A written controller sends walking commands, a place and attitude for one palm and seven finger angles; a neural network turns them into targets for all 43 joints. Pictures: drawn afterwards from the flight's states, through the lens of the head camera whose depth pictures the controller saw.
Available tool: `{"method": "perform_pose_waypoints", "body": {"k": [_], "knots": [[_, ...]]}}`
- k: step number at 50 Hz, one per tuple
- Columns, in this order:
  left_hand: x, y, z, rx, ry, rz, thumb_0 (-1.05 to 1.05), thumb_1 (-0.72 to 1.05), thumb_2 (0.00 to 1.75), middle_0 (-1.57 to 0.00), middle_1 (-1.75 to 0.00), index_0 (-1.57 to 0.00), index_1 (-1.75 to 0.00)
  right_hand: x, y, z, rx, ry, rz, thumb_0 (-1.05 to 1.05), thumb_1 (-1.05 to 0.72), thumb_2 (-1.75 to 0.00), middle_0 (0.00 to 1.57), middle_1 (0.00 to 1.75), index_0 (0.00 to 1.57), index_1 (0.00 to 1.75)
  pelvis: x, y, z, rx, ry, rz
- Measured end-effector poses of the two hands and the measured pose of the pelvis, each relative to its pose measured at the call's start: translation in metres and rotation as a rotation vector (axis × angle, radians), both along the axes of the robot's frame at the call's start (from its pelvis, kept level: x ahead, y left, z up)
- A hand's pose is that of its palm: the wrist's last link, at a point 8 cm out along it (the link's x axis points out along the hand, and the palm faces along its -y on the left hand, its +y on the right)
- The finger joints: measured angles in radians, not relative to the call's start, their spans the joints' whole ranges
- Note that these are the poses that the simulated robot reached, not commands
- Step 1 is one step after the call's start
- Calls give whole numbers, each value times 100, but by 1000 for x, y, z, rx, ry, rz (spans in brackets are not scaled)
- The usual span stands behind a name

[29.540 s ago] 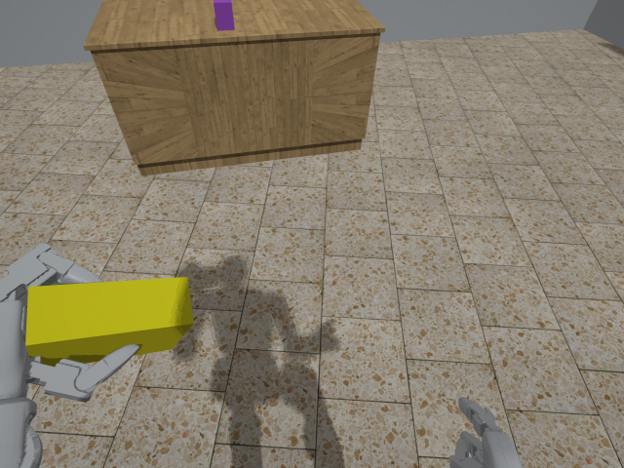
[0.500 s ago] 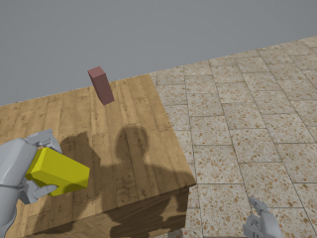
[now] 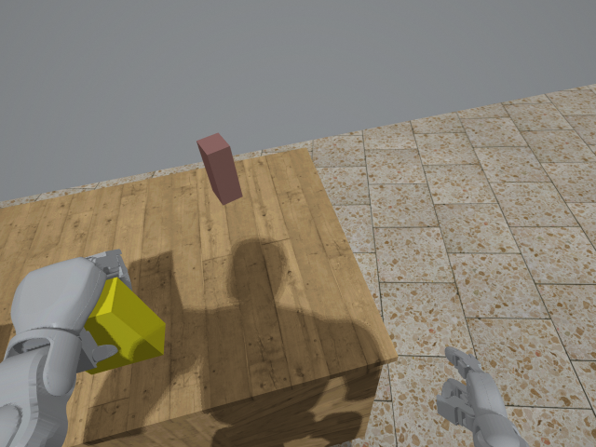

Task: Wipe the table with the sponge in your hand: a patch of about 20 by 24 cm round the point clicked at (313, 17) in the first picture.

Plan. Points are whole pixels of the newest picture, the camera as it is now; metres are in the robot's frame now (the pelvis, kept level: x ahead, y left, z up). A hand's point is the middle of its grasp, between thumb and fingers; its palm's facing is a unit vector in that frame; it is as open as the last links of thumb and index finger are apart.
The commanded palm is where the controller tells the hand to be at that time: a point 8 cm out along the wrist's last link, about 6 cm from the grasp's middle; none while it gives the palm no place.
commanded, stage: turn the palm down, sponge in hand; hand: left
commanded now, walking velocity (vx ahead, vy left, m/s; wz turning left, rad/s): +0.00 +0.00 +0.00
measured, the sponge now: (113, 336) +0.22 +0.29 +0.04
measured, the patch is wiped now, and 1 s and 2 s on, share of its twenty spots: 0.00 0.00 0.00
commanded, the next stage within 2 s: move the sponge above the wiping area in 0.56 s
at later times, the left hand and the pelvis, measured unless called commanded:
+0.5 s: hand (92, 316) +0.22 +0.29 +0.10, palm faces -0.02 -0.05 -1.00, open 9.4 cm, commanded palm +0.19 +0.28 +0.16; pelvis +0.00 +0.00 +0.01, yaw +0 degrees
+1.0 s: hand (115, 324) +0.21 +0.27 +0.08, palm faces -0.03 -0.06 -1.00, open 9.4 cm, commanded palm +0.19 +0.26 +0.14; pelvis -0.01 -0.01 +0.00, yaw -1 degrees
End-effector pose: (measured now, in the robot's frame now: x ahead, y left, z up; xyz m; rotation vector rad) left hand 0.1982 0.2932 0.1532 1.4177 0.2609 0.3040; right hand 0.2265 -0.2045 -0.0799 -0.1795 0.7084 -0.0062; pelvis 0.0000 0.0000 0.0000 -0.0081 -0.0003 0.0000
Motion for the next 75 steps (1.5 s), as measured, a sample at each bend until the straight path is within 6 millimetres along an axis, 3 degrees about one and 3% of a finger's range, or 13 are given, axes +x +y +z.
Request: {"method": "perform_pose_waypoints", "body": {"k": [10, 18, 37, 56, 75], "knots": [[3, 1, -3, 73, 70, 10, -1, -46, 105, -80, -140, -81, -139, 12, 19, 1, 24, 9, 58, 1, -90, -90, 20, 30, 20, 30, 1, 6, 3, 2, -10, 3], [2, 2, 0, 73, 62, 24, -1, -46, 105, -80, -140, -81, -139, 17, 22, 4, 30, 5, 74, 1, -90, -90, 20, 30, 20, 30, 1, 4, 5, 3, -15, 7], [-1, -16, -1, 74, 57, 4, -1, -46, 105, -80, -140, -81, -139, 7, -3, 5, 15, -4, 32, 1, -90, -90, 20, 30, 20, 30, -5, -7, 5, 7, -33, -6], [-1, -30, -17, 68, 74, -1, 0, -46, 105, -80, -140, -81, -139, -5, -21, 1, 20, 1, -12, 1, -90, -90, 20, 30, 20, 30, -8, -17, 5, 11, -36, -17], [23, -29, -35, 57, 101, -8, 0, -46, 105, -80, -140, -81, -139, -6, -27, -2, 10, 19, -44, 1, -90, -90, 20, 30, 20, 30, -1, -15, 4, 10, -12, -21]]}}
